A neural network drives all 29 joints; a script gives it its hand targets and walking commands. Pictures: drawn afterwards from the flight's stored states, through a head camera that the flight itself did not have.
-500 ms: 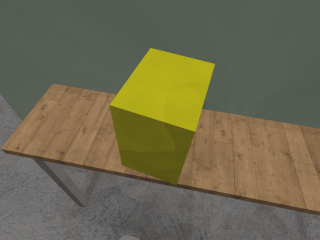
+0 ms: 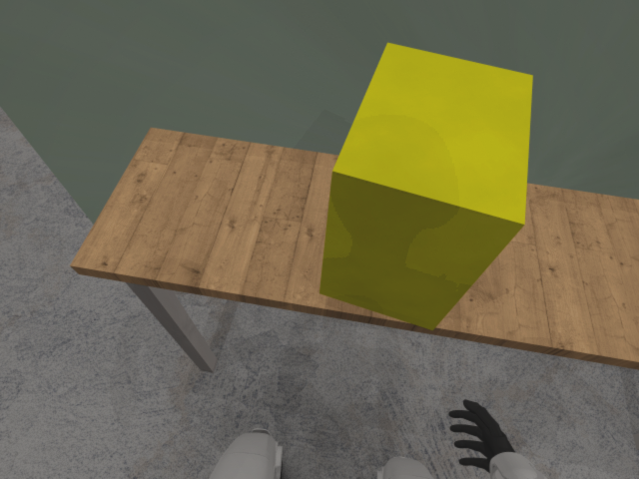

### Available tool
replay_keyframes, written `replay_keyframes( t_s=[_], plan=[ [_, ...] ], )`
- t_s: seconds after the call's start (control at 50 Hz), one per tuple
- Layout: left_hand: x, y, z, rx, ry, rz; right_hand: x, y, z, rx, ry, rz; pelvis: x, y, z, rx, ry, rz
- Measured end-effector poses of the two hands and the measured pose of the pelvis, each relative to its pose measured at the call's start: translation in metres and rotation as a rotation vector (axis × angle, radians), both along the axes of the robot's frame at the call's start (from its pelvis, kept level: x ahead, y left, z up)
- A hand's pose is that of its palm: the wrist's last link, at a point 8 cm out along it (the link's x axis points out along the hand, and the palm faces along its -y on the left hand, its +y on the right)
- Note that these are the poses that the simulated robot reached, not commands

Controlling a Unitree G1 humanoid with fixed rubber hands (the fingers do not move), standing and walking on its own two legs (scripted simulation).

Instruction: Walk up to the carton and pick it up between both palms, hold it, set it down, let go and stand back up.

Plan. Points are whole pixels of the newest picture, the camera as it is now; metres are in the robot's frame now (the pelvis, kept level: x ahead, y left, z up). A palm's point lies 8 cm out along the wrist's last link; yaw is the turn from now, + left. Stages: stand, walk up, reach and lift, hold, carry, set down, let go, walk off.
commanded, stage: walk up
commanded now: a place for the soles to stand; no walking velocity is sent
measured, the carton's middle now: (412, 198) +0.44 -0.07 +0.08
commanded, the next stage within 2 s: none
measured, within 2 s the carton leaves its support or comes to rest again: neither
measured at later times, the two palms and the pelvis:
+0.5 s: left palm out of the picture +0.00 +0.29 -0.11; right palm out of the picture -0.09 -0.25 -0.11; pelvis -0.09 +0.03 +0.01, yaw -16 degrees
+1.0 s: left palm out of the picture -0.07 +0.28 -0.10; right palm out of the picture -0.10 -0.22 -0.11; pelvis -0.07 +0.03 +0.02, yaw -16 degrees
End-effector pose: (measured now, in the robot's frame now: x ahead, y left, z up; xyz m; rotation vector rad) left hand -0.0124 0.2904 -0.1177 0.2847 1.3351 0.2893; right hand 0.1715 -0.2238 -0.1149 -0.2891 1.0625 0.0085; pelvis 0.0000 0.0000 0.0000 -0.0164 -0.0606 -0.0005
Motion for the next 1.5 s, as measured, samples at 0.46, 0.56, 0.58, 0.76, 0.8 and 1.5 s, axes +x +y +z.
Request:
replay_keyframes(
  t_s=[0.46,0.56,0.58,0.76,0.8,1.5],
  plan=[
    [0.025,0.006,0.006,-0.118,-0.097,-0.326,-0.233,-0.018,0.015,-0.112,0.009,-0.42,-0.081,0.039,0.008,0.001,0.02,-0.269],
    [-0.031,-0.009,0.008,-0.094,-0.074,-0.28,-0.293,-0.028,-0.006,-0.067,0.122,-0.428,-0.108,0.025,0.005,0.025,0.021,-0.289],
    [-0.046,-0.011,0.01,-0.085,-0.051,-0.26,-0.303,-0.026,-0.008,-0.048,0.144,-0.432,-0.111,0.023,0.007,0.029,0.024,-0.296],
    [-0.097,-0.025,0.036,-0.068,0.072,-0.252,-0.364,-0.005,-0.002,0.047,0.264,-0.472,-0.114,0.015,0.03,0.045,0.046,-0.315],
    [-0.091,-0.025,0.037,-0.066,0.062,-0.263,-0.367,-0.003,-0.003,0.048,0.286,-0.472,-0.111,0.016,0.031,0.044,0.049,-0.313],
    [0.15,-0.028,-0.013,-0.113,-0.05,-0.4,-0.195,0.011,0.004,-0.043,0.142,-0.515,0.008,0.036,0.01,0.021,0.016,-0.309]
  ],
)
